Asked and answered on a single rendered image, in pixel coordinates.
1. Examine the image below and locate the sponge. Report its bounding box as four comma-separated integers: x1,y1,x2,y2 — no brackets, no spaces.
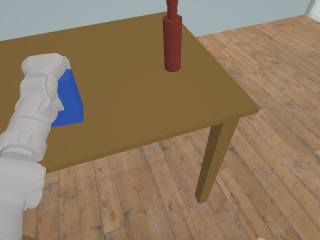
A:
51,69,84,128

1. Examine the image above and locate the table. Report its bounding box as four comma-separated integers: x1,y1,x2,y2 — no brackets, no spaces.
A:
0,11,260,240

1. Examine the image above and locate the left robot forearm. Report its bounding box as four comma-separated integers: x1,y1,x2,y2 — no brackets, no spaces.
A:
0,70,58,163

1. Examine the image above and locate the left robot hand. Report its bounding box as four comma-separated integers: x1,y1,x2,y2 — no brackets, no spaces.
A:
21,53,71,112

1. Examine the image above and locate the robot left upper arm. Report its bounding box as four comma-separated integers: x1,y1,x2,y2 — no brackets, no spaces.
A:
0,157,46,240

